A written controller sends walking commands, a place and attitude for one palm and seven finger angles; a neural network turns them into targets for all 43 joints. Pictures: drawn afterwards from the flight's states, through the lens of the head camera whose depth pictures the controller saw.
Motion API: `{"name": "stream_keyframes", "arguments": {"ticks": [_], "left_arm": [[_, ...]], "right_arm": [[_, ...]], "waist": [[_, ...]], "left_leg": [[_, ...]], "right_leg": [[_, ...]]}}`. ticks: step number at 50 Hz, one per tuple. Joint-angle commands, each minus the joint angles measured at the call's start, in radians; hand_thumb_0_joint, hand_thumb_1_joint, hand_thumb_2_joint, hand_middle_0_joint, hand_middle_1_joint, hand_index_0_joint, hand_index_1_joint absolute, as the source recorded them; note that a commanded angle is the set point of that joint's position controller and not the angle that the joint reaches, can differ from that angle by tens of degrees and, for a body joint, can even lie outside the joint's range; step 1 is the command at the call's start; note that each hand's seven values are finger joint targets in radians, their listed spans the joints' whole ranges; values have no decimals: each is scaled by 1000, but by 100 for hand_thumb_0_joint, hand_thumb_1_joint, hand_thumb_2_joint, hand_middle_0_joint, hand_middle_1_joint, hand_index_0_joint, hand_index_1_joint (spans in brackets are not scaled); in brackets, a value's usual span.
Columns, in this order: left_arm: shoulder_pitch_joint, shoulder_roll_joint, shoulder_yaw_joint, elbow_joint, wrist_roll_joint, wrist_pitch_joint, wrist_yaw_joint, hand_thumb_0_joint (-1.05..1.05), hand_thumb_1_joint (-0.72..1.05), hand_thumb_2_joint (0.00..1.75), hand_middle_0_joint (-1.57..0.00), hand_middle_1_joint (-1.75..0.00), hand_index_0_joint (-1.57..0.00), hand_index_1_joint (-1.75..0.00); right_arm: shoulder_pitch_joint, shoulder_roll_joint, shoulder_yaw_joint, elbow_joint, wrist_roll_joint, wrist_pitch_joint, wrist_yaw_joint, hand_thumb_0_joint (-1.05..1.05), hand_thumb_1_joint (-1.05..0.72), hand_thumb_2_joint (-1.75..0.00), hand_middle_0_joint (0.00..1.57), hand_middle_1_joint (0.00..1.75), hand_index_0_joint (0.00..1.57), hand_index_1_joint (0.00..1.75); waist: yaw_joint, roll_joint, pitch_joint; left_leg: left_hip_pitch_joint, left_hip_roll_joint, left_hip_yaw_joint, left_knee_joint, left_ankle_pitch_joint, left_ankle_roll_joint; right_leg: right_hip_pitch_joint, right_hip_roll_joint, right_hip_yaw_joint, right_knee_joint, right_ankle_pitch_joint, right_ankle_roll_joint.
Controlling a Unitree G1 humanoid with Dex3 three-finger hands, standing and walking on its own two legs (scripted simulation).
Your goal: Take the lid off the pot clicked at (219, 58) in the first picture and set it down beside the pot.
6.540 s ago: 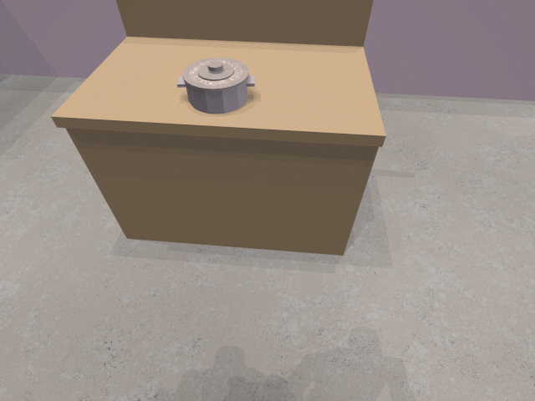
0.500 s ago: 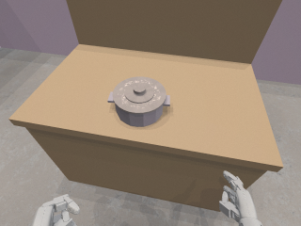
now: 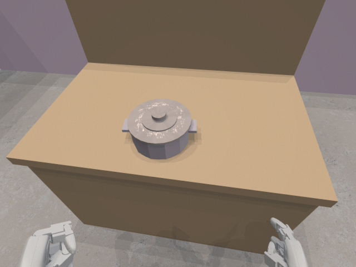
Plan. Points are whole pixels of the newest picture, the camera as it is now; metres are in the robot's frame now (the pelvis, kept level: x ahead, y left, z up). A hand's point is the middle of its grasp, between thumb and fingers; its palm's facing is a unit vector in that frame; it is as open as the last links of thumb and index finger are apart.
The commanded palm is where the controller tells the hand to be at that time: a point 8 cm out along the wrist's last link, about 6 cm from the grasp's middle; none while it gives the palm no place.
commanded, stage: raise the hand higher, near the body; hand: left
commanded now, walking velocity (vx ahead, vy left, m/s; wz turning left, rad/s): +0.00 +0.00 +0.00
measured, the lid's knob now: (158, 114) +0.53 +0.12 +0.03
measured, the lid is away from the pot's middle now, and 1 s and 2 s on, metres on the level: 0.00 0.00 0.00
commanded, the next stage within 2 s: reach forward and open the fingers in 0.40 s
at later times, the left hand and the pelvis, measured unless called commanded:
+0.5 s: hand (45, 219) +0.17 +0.26 +0.10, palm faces +0.32 -0.85 -0.41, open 3.1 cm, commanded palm +0.12 +0.29 +0.13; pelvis +0.00 +0.02 +0.00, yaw +0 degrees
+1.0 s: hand (44, 212) +0.18 +0.27 +0.09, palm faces -0.28 -0.03 -0.96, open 4.2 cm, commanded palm +0.18 +0.27 +0.14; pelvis -0.02 +0.01 +0.01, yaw +0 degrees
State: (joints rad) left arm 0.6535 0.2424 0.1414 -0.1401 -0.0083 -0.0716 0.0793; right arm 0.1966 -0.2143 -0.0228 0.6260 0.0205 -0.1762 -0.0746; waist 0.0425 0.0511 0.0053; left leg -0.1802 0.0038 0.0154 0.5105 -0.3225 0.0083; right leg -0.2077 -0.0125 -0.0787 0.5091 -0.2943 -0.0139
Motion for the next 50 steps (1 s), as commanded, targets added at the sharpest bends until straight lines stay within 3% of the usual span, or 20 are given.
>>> {"name": "stream_keyframes", "arguments": {"ticks": [1, 4, 10, 12, 16, 21, 24, 25, 26, 27, 28, 29, 32, 34, 39, 41, 43, 44, 48, 50], "left_arm": [[21, 147, 107, -212, -7, -63, 18, 0, 90, 90, -130, -150, -130, -150], [-6, 163, 114, -315, -7, -74, 16, 0, 90, 90, -130, -150, -130, -150], [-4, 156, 121, -327, -6, -66, 15, 0, 90, 90, -130, -150, -130, -150], [-32, 169, 127, -389, -6, -73, 16, 0, 90, 90, -130, -150, -130, -150], [-37, 170, 137, -392, -7, -70, 19, 0, 90, 90, -130, -150, -130, -150], [-94, 186, 152, -452, -11, -82, 21, 0, 90, 90, -130, -150, -130, -150], [-106, 200, 175, -477, -14, -91, 25, 0, 90, 90, -130, -150, -130, -150], [-95, 204, 186, -466, -16, -92, 27, 0, 90, 90, -130, -150, -130, -150], [-147, 425, 135, -496, 451, -14, 61, 0, 88, 90, -128, -149, -128, -149], [-165, 316, 106, -573, 457, 29, 80, 0, 85, 90, -126, -147, -126, -147], [-128, 334, 76, -522, 575, 72, 87, 0, 83, 90, -124, -144, -124, -144], [-87, 372, 101, -494, 656, 100, 87, 0, 80, 91, -122, -141, -122, -141], [-159, 475, 103, -468, 825, 152, 51, 0, 70, 96, -121, -125, -121, -125], [-193, 505, 90, -461, 858, 163, 4, 0, 63, 100, -119, -118, -119, -118], [-238, 544, 64, -398, 798, 121, -152, 0, 47, 109, -113, -100, -113, -100], [-299, 578, 74, -360, 783, 95, -202, 0, 41, 112, -111, -93, -111, -93], [-341, 663, 152, -342, 788, 64, -233, 0, 35, 114, -108, -86, -108, -86], [-376, 636, 128, -348, 782, 41, -243, 0, 32, 115, -107, -83, -107, -83], [-369, 628, 156, -268, 765, -8, -250, 0, 22, 117, -102, -68, -102, -68], [-424, 616, 137, -235, 754, -18, -248, 0, 16, 117, -99, -61, -99, -61]], "right_arm": [[-119, -75, -25, -168, -5, -51, -6, 0, -90, -90, 20, 30, 20, 30], [-119, -74, -16, -183, -8, -53, 1, 0, -90, -90, 20, 30, 20, 30], [-114, -74, -10, -185, -12, -40, 11, 0, -90, -90, 20, 30, 20, 30], [-112, -76, -6, -193, -13, -40, 14, 0, -90, -90, 20, 30, 20, 30], [-108, -77, -2, -193, -16, -33, 19, 0, -90, -90, 20, 30, 20, 30], [-113, -82, 6, -200, -14, -29, 25, 0, -90, -90, 20, 30, 20, 30], [-116, -81, 9, -202, -13, -28, 26, 0, -90, -90, 20, 30, 20, 30], [-113, -83, 5, -196, -13, -29, 24, 0, -90, -90, 20, 30, 20, 30], [-135, -163, 19, -197, -35, 38, 40, 0, -90, -90, 20, 30, 20, 30], [-158, -125, 12, -254, -33, 70, 53, 0, -90, -90, 20, 30, 20, 30], [-170, -126, 10, -244, -22, 94, 60, 0, -90, -90, 20, 30, 20, 30], [-160, -135, 4, -249, -26, 122, 71, 0, -90, -90, 20, 30, 20, 30], [-198, -160, 1, -258, -20, 195, 82, 0, -90, -90, 20, 30, 20, 30], [-215, -154, 5, -268, -6, 209, 81, 0, -90, -90, 20, 30, 20, 30], [-198, -159, 1, -261, 12, 212, 71, 0, -90, -90, 20, 30, 20, 30], [-179, -168, -5, -249, 8, 217, 63, 0, -90, -90, 20, 30, 20, 30], [-190, -170, -1, -254, 9, 212, 58, 0, -90, -90, 20, 30, 20, 30], [-165, -161, -1, -256, 5, 213, 55, 0, -90, -90, 20, 30, 20, 30], [-167, -161, -11, -254, 9, 217, 62, 0, -90, -90, 20, 30, 20, 30], [-143, -166, -16, -241, 7, 228, 64, 0, -90, -90, 20, 30, 20, 30]], "waist": [[12, -52, -48], [16, 4, -75], [18, -22, -54], [19, 24, -68], [19, -23, -63], [20, 23, -43], [22, -13, -59], [23, 10, -62], [31, 64, -22], [32, 123, -30], [47, 125, -22], [57, 87, -68], [57, 47, -146], [49, 43, -204], [15, 0, -185], [5, -28, -138], [16, -17, -141], [13, -25, -175], [22, -3, -149], [13, -34, -160]], "left_leg": [[33, -6, 9, -59, 301, 30], [60, -4, 2, -69, 340, 25], [64, 7, -13, -87, 389, 20], [78, 9, -18, -92, 407, 16], [76, 15, -28, -99, 416, 12], [71, 21, -39, -116, 370, 3], [68, 19, -40, -119, 353, 3], [73, 21, -37, -119, 359, 4], [-58, 11, -26, -95, 368, 1], [-63, 16, -27, -98, 390, -17], [-64, 25, -30, -96, 364, -21], [-89, 26, -26, -92, 343, -18], [-75, 21, -27, -85, 284, 4], [-46, 18, -29, -78, 286, 15], [-10, 5, -39, -75, 395, 34], [-12, 0, -40, -86, 382, 41], [-3, -3, -39, -87, 373, 44], [10, -9, -33, -86, 387, 47], [21, -19, -29, -84, 375, 44], [14, -25, -20, -95, 343, 44]], "right_leg": [[27, -19, 17, -100, 255, 14], [51, -20, 13, -100, 277, 9], [60, -14, 0, -99, 288, 7], [68, -15, 3, -99, 283, 6], [72, -12, -5, -101, 279, 6], [70, -10, -2, -109, 224, 2], [84, -8, -2, -112, 222, 0], [84, -9, 2, -111, 225, 0], [-24, 18, 20, -60, 211, -7], [-22, 7, -19, -47, 177, -22], [-28, 22, 14, -44, 154, -30], [-15, 26, 10, -34, 127, -32], [4, 23, 49, -39, 124, -30], [31, 14, 50, -48, 138, -21], [41, -5, 40, -85, 271, 5], [19, -5, 34, -110, 279, 13], [36, -1, 42, -122, 292, 9], [56, -11, 30, -119, 295, 12], [36, -1, 35, -140, 304, 6], [43, -9, 27, -147, 279, 11]]}}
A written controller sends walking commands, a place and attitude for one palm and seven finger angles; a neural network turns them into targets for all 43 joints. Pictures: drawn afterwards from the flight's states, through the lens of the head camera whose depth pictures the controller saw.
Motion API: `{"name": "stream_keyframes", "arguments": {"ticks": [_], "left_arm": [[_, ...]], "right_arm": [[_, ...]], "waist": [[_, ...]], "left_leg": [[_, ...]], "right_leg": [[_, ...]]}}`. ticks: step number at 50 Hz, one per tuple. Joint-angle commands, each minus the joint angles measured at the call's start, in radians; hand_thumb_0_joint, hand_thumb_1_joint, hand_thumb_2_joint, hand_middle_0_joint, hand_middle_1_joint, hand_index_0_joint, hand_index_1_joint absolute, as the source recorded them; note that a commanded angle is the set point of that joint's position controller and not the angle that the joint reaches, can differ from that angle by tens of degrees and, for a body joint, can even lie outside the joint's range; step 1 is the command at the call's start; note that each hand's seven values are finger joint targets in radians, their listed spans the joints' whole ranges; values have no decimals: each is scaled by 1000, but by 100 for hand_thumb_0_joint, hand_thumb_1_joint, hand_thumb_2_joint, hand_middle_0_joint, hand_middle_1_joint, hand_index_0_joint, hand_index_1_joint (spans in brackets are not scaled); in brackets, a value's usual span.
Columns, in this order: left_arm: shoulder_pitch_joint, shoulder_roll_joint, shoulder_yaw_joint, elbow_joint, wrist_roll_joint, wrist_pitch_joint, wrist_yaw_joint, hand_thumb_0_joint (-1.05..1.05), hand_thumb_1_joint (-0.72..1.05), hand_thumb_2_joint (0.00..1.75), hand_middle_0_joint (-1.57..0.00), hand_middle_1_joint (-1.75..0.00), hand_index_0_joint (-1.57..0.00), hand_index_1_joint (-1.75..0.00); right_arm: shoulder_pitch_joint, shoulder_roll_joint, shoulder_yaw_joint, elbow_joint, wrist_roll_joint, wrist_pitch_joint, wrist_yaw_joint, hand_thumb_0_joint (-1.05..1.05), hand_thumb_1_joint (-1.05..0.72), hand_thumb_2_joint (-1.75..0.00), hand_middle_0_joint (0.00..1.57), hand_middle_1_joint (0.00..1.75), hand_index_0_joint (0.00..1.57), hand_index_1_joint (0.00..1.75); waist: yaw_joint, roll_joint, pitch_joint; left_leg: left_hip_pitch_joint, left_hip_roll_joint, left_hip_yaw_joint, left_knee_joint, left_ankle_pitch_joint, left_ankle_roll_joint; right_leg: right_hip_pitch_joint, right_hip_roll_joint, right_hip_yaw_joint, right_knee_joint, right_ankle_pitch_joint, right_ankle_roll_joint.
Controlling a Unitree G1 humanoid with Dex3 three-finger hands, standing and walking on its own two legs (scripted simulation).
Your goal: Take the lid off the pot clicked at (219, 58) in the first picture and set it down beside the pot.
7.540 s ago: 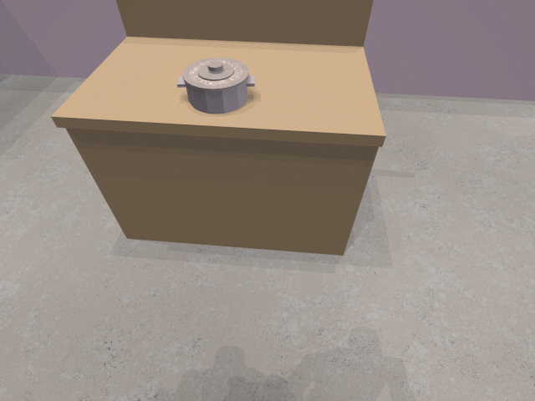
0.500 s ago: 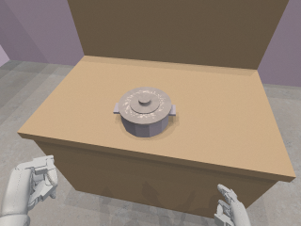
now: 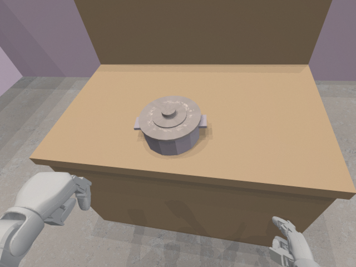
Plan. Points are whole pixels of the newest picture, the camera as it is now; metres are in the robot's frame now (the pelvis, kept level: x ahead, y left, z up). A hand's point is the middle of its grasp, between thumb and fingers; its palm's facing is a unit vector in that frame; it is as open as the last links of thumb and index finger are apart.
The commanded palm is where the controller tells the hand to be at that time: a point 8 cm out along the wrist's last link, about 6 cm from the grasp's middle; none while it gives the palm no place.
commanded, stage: reach forward and open the fingers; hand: left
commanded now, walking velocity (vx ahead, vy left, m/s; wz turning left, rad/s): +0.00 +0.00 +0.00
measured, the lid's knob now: (168, 111) +0.55 +0.10 +0.02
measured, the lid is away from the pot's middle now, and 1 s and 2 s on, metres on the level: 0.00 0.00 0.00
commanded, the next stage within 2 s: move the open hand above the knob in 0.60 s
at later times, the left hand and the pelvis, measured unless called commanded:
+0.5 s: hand (74, 181) +0.26 +0.25 +0.09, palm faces -0.22 -0.03 -0.97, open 9.9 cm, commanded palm +0.25 +0.25 +0.15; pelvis -0.01 +0.01 +0.00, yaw +0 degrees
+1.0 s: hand (96, 156) +0.33 +0.23 +0.09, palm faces -0.26 -0.03 -0.96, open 10.3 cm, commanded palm +0.32 +0.22 +0.15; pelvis +0.00 +0.02 +0.00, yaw +0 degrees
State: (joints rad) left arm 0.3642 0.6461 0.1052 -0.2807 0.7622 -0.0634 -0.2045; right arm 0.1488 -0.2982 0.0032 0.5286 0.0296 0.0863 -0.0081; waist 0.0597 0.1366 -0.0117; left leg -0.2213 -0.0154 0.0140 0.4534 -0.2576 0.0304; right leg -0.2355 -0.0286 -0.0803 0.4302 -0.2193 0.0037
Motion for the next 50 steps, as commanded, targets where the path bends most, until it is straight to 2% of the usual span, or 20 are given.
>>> {"name": "stream_keyframes", "arguments": {"ticks": [1, 3, 4, 6, 11, 15, 18, 19, 22, 27, 29, 33, 35, 36, 39, 43, 44, 45, 48, 50], "left_arm": [[-177, 210, 160, -90, -16, -27, 38, 0, 13, 118, -98, -58, -98, -58], [-238, 242, 174, -120, 4, -33, 45, 0, 8, 119, -95, -51, -95, -51], [-259, 219, 142, -105, 5, -33, 44, 0, 5, 120, -94, -47, -94, -47], [-277, 259, 176, -76, 9, -34, 48, 0, 0, 121, -91, -40, -91, -40], [-369, 221, 117, 16, 4, -16, 33, 0, -15, 125, -85, -22, -85, -22], [-443, 246, 122, -19, 16, -29, 32, 0, -26, 129, -80, -8, -80, -8], [-430, 247, 134, 81, 28, -5, 28, 0, -26, 129, -80, -8, -80, -8], [-501, 217, 87, 62, 25, -6, 20, 0, -26, 129, -80, -8, -80, -8], [-534, 226, 80, 45, 29, -6, 23, 0, -26, 129, -80, -8, -80, -8], [-607, 222, 65, 102, 41, 14, 16, 0, -26, 130, -80, -8, -80, -8], [-664, 220, 49, 70, 46, 12, 12, 0, -27, 130, -80, -8, -80, -8], [-637, 225, 70, 135, 47, 29, 12, 0, -27, 130, -80, -8, -80, -8], [-711, 197, 22, 147, 46, 35, 3, 0, -27, 131, -80, -8, -80, -8], [-760, 191, -21, 205, 55, 77, -8, 0, -27, 131, -80, -8, -80, -8], [-846, 193, -43, 95, 60, 94, -35, 0, -27, 131, -80, -8, -80, -8], [-832, 218, -4, 218, 66, 100, -45, 0, -27, 131, -80, -8, -80, -8], [-892, 185, -50, 215, 68, 99, -52, 0, -27, 131, -80, -8, -80, -8], [-917, 140, -95, 218, 65, 102, -54, 0, -27, 131, -80, -8, -80, -8], [-900, 185, -42, 216, 72, 103, -41, 0, -27, 131, -80, -8, -80, -8], [-954, 159, -79, 241, 76, 107, -40, 0, -27, 131, -80, -8, -80, -8]], "right_arm": [[-104, -84, -42, -143, 0, -33, -3, 0, -90, -90, 20, 30, 20, 30], [-131, -82, -40, -153, 2, -42, 0, 0, -90, -90, 20, 30, 20, 30], [-117, -76, -37, -150, -1, -42, -2, 0, -90, -90, 20, 30, 20, 30], [-114, -86, -43, -135, 0, -35, -2, 0, -90, -90, 20, 30, 20, 30], [-119, -90, -42, -131, 10, -25, 0, 0, -90, -90, 20, 30, 20, 30], [-124, -82, -42, -135, 6, -35, 0, 0, -90, -90, 20, 30, 20, 30], [-122, -90, -40, -134, 16, -21, 8, 0, -90, -90, 20, 30, 20, 30], [-129, -87, -34, -134, 15, -15, 9, 0, -90, -90, 20, 30, 20, 30], [-128, -89, -40, -140, 13, -18, 9, 0, -90, -90, 20, 30, 20, 30], [-120, -93, -38, -134, 15, -4, 10, 0, -90, -90, 20, 30, 20, 30], [-131, -87, -33, -140, 16, -8, 13, 0, -90, -90, 20, 30, 20, 30], [-112, -96, -40, -136, 19, -3, 18, 0, -90, -90, 20, 30, 20, 30], [-107, -95, -37, -128, 20, 7, 18, 0, -90, -90, 20, 30, 20, 30], [-127, -105, -35, -119, 24, 6, 18, 0, -90, -90, 20, 30, 20, 30], [-133, -92, -32, -141, 19, -12, 23, 0, -90, -90, 20, 30, 20, 30], [-97, -105, -34, -124, 25, -8, 25, 0, -90, -90, 20, 30, 20, 30], [-105, -96, -25, -120, 24, -2, 23, 0, -90, -90, 20, 30, 20, 30], [-102, -95, -29, -123, 25, -1, 23, 0, -90, -90, 20, 30, 20, 30], [-94, -97, -34, -131, 25, -9, 33, 0, -90, -90, 20, 30, 20, 30], [-84, -94, -29, -119, 25, 0, 35, 0, -90, -90, 20, 30, 20, 30]], "waist": [[-8, -100, -139], [-2, -68, -155], [-5, -66, -184], [0, -76, -175], [-13, -96, -125], [-8, -65, -185], [-10, -96, -123], [-18, -94, -135], [-9, -50, -166], [-21, -86, -158], [-23, -67, -199], [-25, -81, -189], [-35, -80, -179], [-45, -47, -170], [-37, -52, -275], [-44, -113, -214], [-48, -119, -229], [-55, -95, -217], [-41, -72, -262], [-49, -85, -261]], "left_leg": [[50, -8, -17, -45, 252, 21], [63, -8, -28, -47, 246, 21], [65, -15, -23, -55, 247, 23], [67, -13, -26, -62, 256, 22], [44, -13, -22, -87, 187, 22], [80, -13, -33, -92, 219, 22], [50, -7, -33, -95, 205, 18], [46, -11, -30, -113, 191, 17], [75, -11, -39, -111, 214, 18], [68, -8, -39, -112, 209, 18], [87, -9, -43, -112, 229, 17], [88, -6, -47, -93, 260, 16], [80, -5, -49, -109, 238, 12], [71, -12, -56, -109, 221, 9], [121, -16, -65, -95, 295, 15], [91, -11, -66, -82, 280, 15], [89, -15, -61, -93, 294, 14], [96, -17, -59, -88, 288, 13], [118, -14, -67, -67, 342, 14], [105, -14, -66, -75, 360, 7]], "right_leg": [[71, 6, 31, -74, 182, -7], [80, 15, 41, -72, 166, -15], [102, 7, 31, -70, 154, -14], [108, 8, 31, -74, 167, -15], [87, 12, 30, -93, 104, -14], [119, 15, 31, -83, 120, -20], [97, 25, 32, -87, 115, -25], [102, 19, 24, -90, 92, -23], [108, 19, 26, -83, 106, -28], [94, 22, 25, -84, 107, -29], [110, 22, 25, -76, 113, -33], [106, 30, 29, -68, 156, -36], [91, 26, 19, -74, 125, -34], [84, 24, 23, -60, 124, -36], [125, 22, 24, -45, 168, -38], [99, 32, 24, -43, 179, -39], [109, 27, 17, -43, 181, -37], [91, 25, 20, -44, 183, -35], [104, 28, 26, -25, 213, -42], [109, 27, 17, -23, 228, -39]]}}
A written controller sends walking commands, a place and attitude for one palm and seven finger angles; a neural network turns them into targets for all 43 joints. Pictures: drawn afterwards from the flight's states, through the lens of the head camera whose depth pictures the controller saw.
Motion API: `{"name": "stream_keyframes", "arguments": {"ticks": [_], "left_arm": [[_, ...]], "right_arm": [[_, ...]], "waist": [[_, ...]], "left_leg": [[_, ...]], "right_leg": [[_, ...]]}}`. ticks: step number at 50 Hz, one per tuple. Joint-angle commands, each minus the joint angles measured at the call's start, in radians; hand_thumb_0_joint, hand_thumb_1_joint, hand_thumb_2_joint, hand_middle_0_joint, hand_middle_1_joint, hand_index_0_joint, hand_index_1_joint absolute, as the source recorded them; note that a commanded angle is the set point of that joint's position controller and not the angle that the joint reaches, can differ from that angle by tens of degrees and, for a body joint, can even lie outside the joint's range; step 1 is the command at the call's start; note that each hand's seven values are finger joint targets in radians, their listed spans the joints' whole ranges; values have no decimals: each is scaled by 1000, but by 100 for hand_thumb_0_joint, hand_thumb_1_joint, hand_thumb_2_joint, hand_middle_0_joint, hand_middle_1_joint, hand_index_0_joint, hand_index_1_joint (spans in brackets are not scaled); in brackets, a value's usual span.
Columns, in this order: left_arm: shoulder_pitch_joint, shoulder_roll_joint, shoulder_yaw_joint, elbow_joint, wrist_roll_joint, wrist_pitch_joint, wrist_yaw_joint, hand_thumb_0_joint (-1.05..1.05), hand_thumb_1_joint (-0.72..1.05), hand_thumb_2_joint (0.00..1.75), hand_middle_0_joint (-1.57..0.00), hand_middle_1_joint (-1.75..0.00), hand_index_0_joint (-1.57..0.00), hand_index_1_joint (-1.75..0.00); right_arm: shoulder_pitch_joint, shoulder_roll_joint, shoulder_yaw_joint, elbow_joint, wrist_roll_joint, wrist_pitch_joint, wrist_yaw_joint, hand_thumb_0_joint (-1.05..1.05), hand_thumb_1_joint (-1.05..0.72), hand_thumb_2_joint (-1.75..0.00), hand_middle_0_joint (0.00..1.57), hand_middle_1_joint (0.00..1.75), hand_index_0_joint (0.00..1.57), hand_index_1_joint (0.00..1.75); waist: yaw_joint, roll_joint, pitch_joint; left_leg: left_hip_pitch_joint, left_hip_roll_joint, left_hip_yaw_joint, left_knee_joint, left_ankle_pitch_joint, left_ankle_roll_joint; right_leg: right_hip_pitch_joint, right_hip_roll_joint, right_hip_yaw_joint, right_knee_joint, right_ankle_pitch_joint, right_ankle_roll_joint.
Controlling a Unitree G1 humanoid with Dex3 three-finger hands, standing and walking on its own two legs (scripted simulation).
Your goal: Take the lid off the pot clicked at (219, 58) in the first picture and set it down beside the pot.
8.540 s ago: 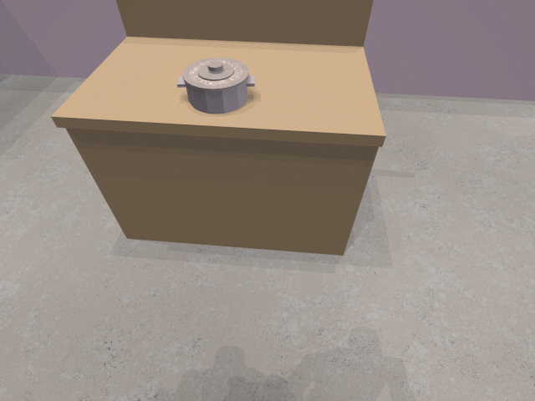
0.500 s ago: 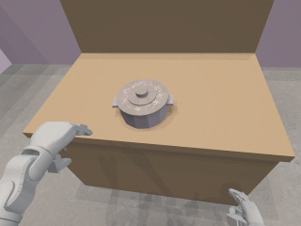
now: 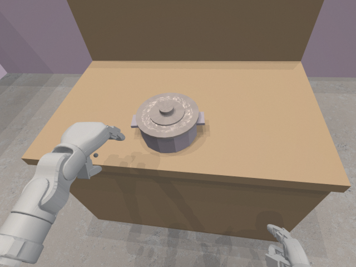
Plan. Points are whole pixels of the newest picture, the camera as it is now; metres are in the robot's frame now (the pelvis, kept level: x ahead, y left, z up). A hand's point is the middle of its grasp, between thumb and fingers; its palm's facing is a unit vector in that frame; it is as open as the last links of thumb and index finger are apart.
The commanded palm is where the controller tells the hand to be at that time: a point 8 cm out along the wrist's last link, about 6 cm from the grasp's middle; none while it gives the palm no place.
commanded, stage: move the open hand above the knob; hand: left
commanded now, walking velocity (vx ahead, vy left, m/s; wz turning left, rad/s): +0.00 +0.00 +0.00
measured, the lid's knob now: (166, 108) +0.56 +0.08 +0.02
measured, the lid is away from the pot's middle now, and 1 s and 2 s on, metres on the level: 0.00 0.00 0.00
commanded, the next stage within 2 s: lower the open fingers around the knob in 2.00 s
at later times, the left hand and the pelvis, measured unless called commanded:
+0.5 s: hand (127, 129) +0.41 +0.16 +0.09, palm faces -0.27 -0.02 -0.96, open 10.3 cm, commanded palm +0.40 +0.16 +0.15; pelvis +0.01 -0.01 +0.00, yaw +0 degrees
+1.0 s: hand (150, 109) +0.48 +0.11 +0.09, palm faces -0.33 -0.01 -0.94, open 10.3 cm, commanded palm +0.48 +0.11 +0.15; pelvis +0.02 -0.01 -0.01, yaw -2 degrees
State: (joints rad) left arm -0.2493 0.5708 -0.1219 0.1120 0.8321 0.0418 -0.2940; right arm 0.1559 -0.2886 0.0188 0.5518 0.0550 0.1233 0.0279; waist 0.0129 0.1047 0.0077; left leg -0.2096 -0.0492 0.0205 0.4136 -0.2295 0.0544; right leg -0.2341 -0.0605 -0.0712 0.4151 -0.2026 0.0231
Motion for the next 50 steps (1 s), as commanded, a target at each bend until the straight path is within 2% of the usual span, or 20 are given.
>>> {"name": "stream_keyframes", "arguments": {"ticks": [1, 7, 9, 13, 15, 16, 18, 19, 21, 23, 27, 32, 36, 38, 41, 44, 46, 47, 49, 50], "left_arm": [[-364, 216, 128, -128, 14, 11, 53, 0, -27, 131, -80, -8, -80, -8], [-460, 182, 80, -80, 25, 44, 64, 0, -27, 131, -80, -8, -80, -8], [-498, 207, 96, -84, 30, 46, 64, 0, -27, 131, -80, -8, -80, -8], [-529, 185, 82, -14, 24, 61, 66, 0, -27, 131, -80, -8, -80, -8], [-595, 140, 25, 22, 27, 72, 62, 0, -27, 131, -80, -8, -80, -8], [-620, 140, 22, 24, 31, 75, 62, 0, -27, 131, -80, -8, -80, -8], [-626, 209, 89, 19, 31, 67, 68, 0, -27, 131, -80, -8, -80, -8], [-650, 155, 33, 38, 34, 67, 62, 0, -27, 131, -80, -8, -80, -8], [-665, 141, 24, 101, 35, 75, 65, 0, -27, 131, -80, -8, -80, -8], [-676, 166, 55, 120, 33, 78, 69, 0, -27, 131, -80, -8, -80, -8], [-784, 124, 2, 121, 43, 85, 69, 0, -27, 131, -80, -8, -80, -8], [-850, 128, 5, 243, 47, 98, 72, 0, -27, 131, -80, -8, -80, -8], [-982, 54, -69, 312, 52, 102, 71, 0, -27, 131, -80, -8, -80, -8], [-1003, 89, -30, 359, 51, 98, 73, 0, -27, 131, -80, -8, -80, -8], [-1069, 50, -64, 418, 58, 90, 74, 0, -27, 131, -80, -8, -80, -8], [-1068, 97, -15, 483, 63, 83, 86, 0, -27, 131, -80, -8, -80, -8], [-1077, 23, -73, 564, 69, 92, 87, 0, -27, 131, -80, -8, -80, -8], [-1090, 41, -54, 598, 71, 97, 91, 0, -27, 131, -80, -8, -80, -8], [-1163, 76, -34, 554, 73, 90, 95, 0, -27, 131, -80, -8, -80, -8], [-1197, 50, -59, 539, 75, 87, 94, 0, -27, 131, -80, -8, -80, -8]], "right_arm": [[-92, -105, -43, -138, 2, -33, -1, 0, -90, -90, 20, 30, 20, 30], [-88, -103, -44, -136, 8, -26, 1, 0, -90, -90, 20, 30, 20, 30], [-87, -102, -41, -137, 8, -27, -1, 0, -90, -90, 20, 30, 20, 30], [-76, -109, -45, -125, 14, -18, -3, 0, -90, -90, 20, 30, 20, 30], [-69, -104, -43, -115, 17, -12, -5, 0, -90, -90, 20, 30, 20, 30], [-64, -106, -44, -113, 16, -11, -7, 0, -90, -90, 20, 30, 20, 30], [-65, -113, -49, -119, 14, -13, -10, 0, -90, -90, 20, 30, 20, 30], [-69, -99, -40, -117, 15, -13, -12, 0, -90, -90, 20, 30, 20, 30], [-53, -104, -45, -101, 19, -6, -10, 0, -90, -90, 20, 30, 20, 30], [-47, -111, -48, -102, 20, -2, -10, 0, -90, -90, 20, 30, 20, 30], [-46, -102, -48, -97, 22, 7, -9, 0, -90, -90, 20, 30, 20, 30], [-21, -107, -48, -77, 24, 16, -17, 0, -90, -90, 20, 30, 20, 30], [2, -101, -50, -57, 24, 22, -25, 0, -90, -90, 20, 30, 20, 30], [17, -109, -54, -48, 21, 23, -32, 0, -90, -90, 20, 30, 20, 30], [39, -102, -55, -31, 20, 22, -37, 0, -90, -90, 20, 30, 20, 30], [55, -106, -52, -24, 13, 21, -40, 0, -90, -90, 20, 30, 20, 30], [65, -102, -53, -10, 17, 24, -38, 0, -90, -90, 20, 30, 20, 30], [78, -107, -54, 0, 17, 24, -38, 0, -90, -90, 20, 30, 20, 30], [82, -112, -58, -4, 11, 22, -43, 0, -90, -90, 20, 30, 20, 30], [82, -105, -58, -7, 10, 19, -44, 0, -90, -90, 20, 30, 20, 30]], "waist": [[-6, -48, -268], [-12, -63, -305], [-7, -76, -346], [-23, -89, -321], [-34, -94, -311], [-33, -84, -324], [-23, -93, -372], [-29, -98, -385], [-37, -92, -346], [-34, -118, -357], [-42, -90, -395], [-50, -127, -396], [-77, -108, -397], [-79, -136, -408], [-86, -116, -429], [-77, -141, -456], [-90, -140, -404], [-91, -162, -390], [-92, -148, -457], [-97, -122, -480]], "left_leg": [[92, 21, -74, -32, 335, -18], [89, 12, -67, -20, 306, -14], [84, 10, -63, -17, 324, -10], [68, 12, -58, -4, 315, -8], [66, 10, -57, -6, 314, -9], [74, 7, -56, -2, 317, -6], [74, 6, -53, 10, 322, 0], [75, 0, -49, 7, 332, 0], [67, 5, -48, 12, 332, -3], [53, 6, -48, 19, 331, 1], [68, 3, -45, 25, 368, 1], [38, 1, -34, 30, 326, 6], [44, -2, -35, 32, 298, 8], [42, 1, -32, 41, 300, 13], [49, 0, -30, 38, 311, 12], [29, 0, -23, 42, 336, 15], [7, 3, -16, 40, 320, 12], [-2, 7, -16, 38, 312, 11], [7, 5, -12, 40, 321, 18], [26, 3, -17, 42, 337, 18]], "right_leg": [[85, 60, 9, -4, 207, -59], [84, 59, 14, 10, 210, -60], [119, 57, 17, 18, 232, -60], [98, 59, 20, 22, 253, -59], [81, 58, 14, 26, 251, -57], [77, 57, 16, 27, 256, -57], [117, 56, 29, 34, 281, -58], [121, 54, 27, 39, 288, -55], [85, 56, 22, 40, 288, -55], [101, 57, 26, 42, 305, -57], [96, 54, 26, 57, 335, -55], [96, 55, 30, 60, 338, -53], [52, 57, 28, 59, 311, -54], [55, 58, 32, 57, 320, -55], [44, 59, 31, 67, 326, -55], [81, 57, 39, 71, 371, -53], [37, 59, 33, 69, 358, -53], [26, 62, 29, 69, 349, -53], [65, 58, 44, 69, 376, -52], [61, 58, 42, 72, 380, -53]]}}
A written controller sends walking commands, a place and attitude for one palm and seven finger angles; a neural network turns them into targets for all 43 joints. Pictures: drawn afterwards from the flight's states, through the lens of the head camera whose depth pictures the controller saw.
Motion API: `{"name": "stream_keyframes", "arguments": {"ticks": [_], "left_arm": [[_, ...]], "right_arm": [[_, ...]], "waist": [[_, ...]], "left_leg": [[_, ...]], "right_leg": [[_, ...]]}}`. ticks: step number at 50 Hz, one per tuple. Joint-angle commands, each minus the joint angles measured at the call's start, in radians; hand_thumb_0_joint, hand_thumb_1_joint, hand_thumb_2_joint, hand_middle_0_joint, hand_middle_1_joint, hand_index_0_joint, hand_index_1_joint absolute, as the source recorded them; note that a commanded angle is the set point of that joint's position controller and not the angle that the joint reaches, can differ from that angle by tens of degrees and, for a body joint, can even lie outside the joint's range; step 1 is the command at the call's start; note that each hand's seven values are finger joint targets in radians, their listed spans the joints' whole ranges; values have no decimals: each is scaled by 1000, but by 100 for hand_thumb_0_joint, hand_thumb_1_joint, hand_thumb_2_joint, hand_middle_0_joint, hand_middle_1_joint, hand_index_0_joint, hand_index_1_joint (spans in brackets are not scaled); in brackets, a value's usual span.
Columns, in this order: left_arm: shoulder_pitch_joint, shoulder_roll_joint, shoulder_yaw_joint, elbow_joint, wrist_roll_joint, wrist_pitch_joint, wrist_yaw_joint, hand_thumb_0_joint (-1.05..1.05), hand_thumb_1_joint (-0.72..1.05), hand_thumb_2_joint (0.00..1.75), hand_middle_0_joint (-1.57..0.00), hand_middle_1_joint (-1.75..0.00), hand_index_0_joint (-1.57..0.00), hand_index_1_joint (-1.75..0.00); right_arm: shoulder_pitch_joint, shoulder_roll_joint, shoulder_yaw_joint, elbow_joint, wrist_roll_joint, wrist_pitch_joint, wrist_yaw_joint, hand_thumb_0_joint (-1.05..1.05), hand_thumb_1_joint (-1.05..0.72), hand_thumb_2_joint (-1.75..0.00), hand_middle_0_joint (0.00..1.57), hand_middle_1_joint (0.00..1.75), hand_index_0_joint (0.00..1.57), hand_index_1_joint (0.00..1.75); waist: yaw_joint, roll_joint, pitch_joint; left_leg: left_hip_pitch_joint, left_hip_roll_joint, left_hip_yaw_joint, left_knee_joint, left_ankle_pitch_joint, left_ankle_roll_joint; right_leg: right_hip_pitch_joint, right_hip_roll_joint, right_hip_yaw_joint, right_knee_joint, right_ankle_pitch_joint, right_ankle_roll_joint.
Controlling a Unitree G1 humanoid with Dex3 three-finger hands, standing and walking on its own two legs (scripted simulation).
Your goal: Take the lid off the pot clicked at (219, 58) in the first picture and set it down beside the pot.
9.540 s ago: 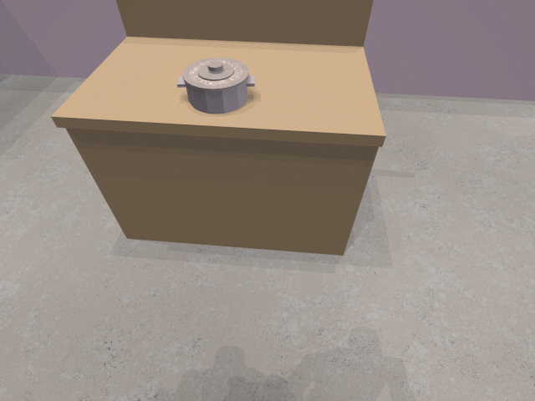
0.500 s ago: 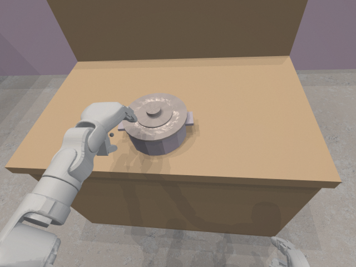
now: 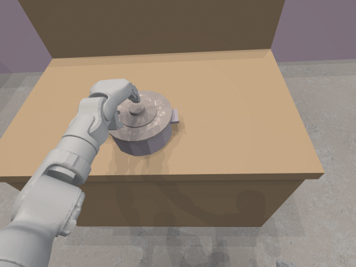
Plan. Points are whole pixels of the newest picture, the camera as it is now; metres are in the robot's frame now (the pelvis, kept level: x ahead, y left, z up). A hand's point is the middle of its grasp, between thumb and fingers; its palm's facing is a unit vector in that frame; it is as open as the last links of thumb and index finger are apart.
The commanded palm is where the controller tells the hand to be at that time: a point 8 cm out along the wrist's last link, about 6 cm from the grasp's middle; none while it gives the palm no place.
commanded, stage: move the open hand above the knob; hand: left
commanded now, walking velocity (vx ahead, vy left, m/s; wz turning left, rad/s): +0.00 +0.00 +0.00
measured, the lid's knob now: (136, 108) +0.54 +0.11 +0.02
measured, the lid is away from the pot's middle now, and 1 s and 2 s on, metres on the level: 0.00 0.00 0.00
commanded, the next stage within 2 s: lower the open fingers around the knob in 1.00 s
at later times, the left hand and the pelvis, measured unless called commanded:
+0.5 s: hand (135, 95) +0.51 +0.10 +0.10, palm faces -0.35 -0.04 -0.94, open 10.3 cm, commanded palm +0.51 +0.11 +0.16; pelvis +0.01 +0.01 +0.00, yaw -2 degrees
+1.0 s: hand (129, 96) +0.51 +0.11 +0.10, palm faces -0.35 -0.03 -0.94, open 10.3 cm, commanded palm +0.50 +0.11 +0.16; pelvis +0.01 +0.01 +0.00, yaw -1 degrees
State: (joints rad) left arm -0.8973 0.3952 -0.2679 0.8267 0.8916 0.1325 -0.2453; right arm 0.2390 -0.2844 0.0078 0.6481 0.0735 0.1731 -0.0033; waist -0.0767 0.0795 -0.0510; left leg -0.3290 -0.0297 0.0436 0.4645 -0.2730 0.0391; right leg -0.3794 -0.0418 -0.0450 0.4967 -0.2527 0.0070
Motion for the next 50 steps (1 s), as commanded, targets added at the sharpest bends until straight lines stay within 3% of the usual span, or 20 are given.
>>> {"name": "stream_keyframes", "arguments": {"ticks": [1, 3, 5, 7, 9, 11, 13, 15, 18, 20, 23, 25, 28, 29, 33, 36, 37, 40, 42, 50], "left_arm": [[-596, 206, 69, -199, 20, -7, 47, 0, -27, 131, -80, -8, -80, -8], [-583, 186, 65, -104, 19, 2, 51, 0, -27, 131, -80, -8, -80, -8], [-590, 231, 99, -28, 18, 15, 61, 0, -27, 131, -80, -8, -80, -8], [-651, 181, 56, -26, 21, 19, 64, 0, -27, 131, -80, -8, -80, -8], [-707, 217, 82, -50, 27, 9, 69, 0, -27, 131, -80, -8, -80, -8], [-714, 152, 35, 32, 34, 22, 72, 0, -27, 131, -80, -8, -80, -8], [-735, 185, 71, 83, 30, 33, 79, 0, -27, 131, -80, -8, -80, -8], [-770, 154, 39, 115, 36, 43, 83, 0, -27, 131, -80, -8, -80, -8], [-764, 200, 88, 108, 48, 38, 86, 0, -27, 131, -80, -8, -80, -8], [-740, 174, 64, 160, 58, 53, 87, 0, -27, 131, -80, -8, -80, -8], [-769, 250, 119, 133, 57, 54, 92, 0, -27, 131, -80, -8, -80, -8], [-766, 245, 113, 98, 65, 46, 93, 0, -27, 131, -80, -8, -80, -8], [-760, 196, 78, 117, 57, 51, 82, 0, -27, 131, -80, -8, -80, -8], [-747, 233, 107, 115, 55, 49, 81, 0, -27, 131, -80, -8, -80, -8], [-761, 164, 48, 104, 46, 35, 65, 0, -27, 131, -80, -8, -80, -8], [-789, 209, 77, 90, 38, 25, 66, 0, -27, 131, -80, -8, -80, -8], [-805, 220, 82, 59, 40, 16, 68, 0, -27, 131, -80, -8, -80, -8], [-775, 168, 49, 54, 49, 8, 70, 0, -27, 131, -80, -8, -80, -8], [-733, 151, 49, 116, 40, 27, 71, 0, -27, 131, -80, -8, -80, -8], [-781, 167, 60, 31, 35, 27, 76, 0, -27, 131, -80, -8, -80, -8]], "right_arm": [[9, -107, -51, -95, -10, -35, -14, 0, -90, -90, 20, 30, 20, 30], [40, -111, -53, -71, -13, -39, -16, 0, -90, -90, 20, 30, 20, 30], [55, -122, -49, -56, -11, -40, -22, 0, -90, -90, 20, 30, 20, 30], [67, -118, -53, -46, -11, -50, -26, 0, -90, -90, 20, 30, 20, 30], [82, -120, -56, -42, -16, -60, -29, 0, -90, -90, 20, 30, 20, 30], [100, -119, -57, -21, -16, -68, -31, 0, -90, -90, 20, 30, 20, 30], [124, -131, -58, 0, -19, -73, -34, 0, -90, -90, 20, 30, 20, 30], [130, -130, -56, 6, -18, -80, -36, 0, -90, -90, 20, 30, 20, 30], [152, -134, -61, 9, -28, -92, -32, 0, -90, -90, 20, 30, 20, 30], [153, -132, -58, 9, -27, -88, -31, 0, -90, -90, 20, 30, 20, 30], [162, -138, -58, 3, -28, -92, -36, 0, -90, -90, 20, 30, 20, 30], [161, -127, -62, -8, -28, -101, -37, 0, -90, -90, 20, 30, 20, 30], [170, -131, -64, 1, -27, -100, -34, 0, -90, -90, 20, 30, 20, 30], [171, -135, -63, -3, -26, -100, -34, 0, -90, -90, 20, 30, 20, 30], [171, -128, -66, 4, -25, -104, -35, 0, -90, -90, 20, 30, 20, 30], [172, -132, -62, 11, -25, -106, -42, 0, -90, -90, 20, 30, 20, 30], [173, -128, -62, 8, -23, -109, -43, 0, -90, -90, 20, 30, 20, 30], [169, -119, -66, 11, -27, -111, -36, 0, -90, -90, 20, 30, 20, 30], [161, -125, -64, 17, -27, -103, -30, 0, -90, -90, 20, 30, 20, 30], [125, -120, -60, -3, -24, -95, -27, 0, -90, -90, 20, 30, 20, 30]], "waist": [[-18, -62, -437], [-30, -97, -403], [-30, -130, -386], [-46, -110, -401], [-48, -87, -455], [-67, -85, -419], [-72, -121, -405], [-86, -97, -419], [-66, -62, -483], [-72, -79, -453], [-64, -104, -488], [-59, -78, -517], [-70, -86, -472], [-63, -97, -486], [-80, -77, -464], [-85, -99, -464], [-81, -69, -494], [-77, -25, -503], [-75, -82, -452], [-65, -67, -498]], "left_leg": [[180, -14, -45, -2, 416, 33], [171, -10, -48, 6, 422, 35], [120, -11, -38, -7, 358, 33], [136, -9, -37, -4, 356, 34], [167, -7, -45, 3, 405, 34], [162, -5, -47, 8, 395, 31], [140, 0, -48, 10, 398, 31], [138, 0, -44, 10, 383, 29], [172, 6, -56, 23, 466, 25], [146, 8, -50, 17, 441, 23], [122, 7, -42, 12, 442, 30], [155, 8, -42, 14, 479, 33], [151, 12, -42, 18, 498, 34], [155, 13, -47, 15, 492, 33], [171, 11, -45, 23, 486, 36], [150, 5, -33, 16, 411, 39], [171, 4, -38, 18, 438, 37], [231, 14, -53, 39, 546, 30], [183, 12, -45, 35, 508, 29], [208, 12, -51, 37, 527, 28]], "right_leg": [[181, 41, 14, -7, 436, -38], [141, 48, 9, -14, 422, -38], [158, 48, 13, -16, 408, -36], [131, 49, 13, -17, 399, -36], [141, 50, 18, -12, 425, -38], [86, 55, 10, -14, 396, -38], [78, 58, 9, -13, 400, -38], [58, 58, 13, -12, 390, -36], [70, 58, 14, -2, 416, -40], [57, 60, 10, -3, 402, -38], [119, 58, 20, -9, 445, -36], [125, 57, 23, -12, 463, -34], [91, 61, 16, -19, 458, -33], [102, 61, 16, -18, 451, -32], [63, 61, 14, -26, 434, -32], [82, 61, 19, -28, 426, -30], [87, 59, 20, -24, 439, -33], [41, 61, 15, -15, 446, -33], [40, 63, 8, -14, 440, -32], [62, 56, 12, -1, 455, -33]]}}
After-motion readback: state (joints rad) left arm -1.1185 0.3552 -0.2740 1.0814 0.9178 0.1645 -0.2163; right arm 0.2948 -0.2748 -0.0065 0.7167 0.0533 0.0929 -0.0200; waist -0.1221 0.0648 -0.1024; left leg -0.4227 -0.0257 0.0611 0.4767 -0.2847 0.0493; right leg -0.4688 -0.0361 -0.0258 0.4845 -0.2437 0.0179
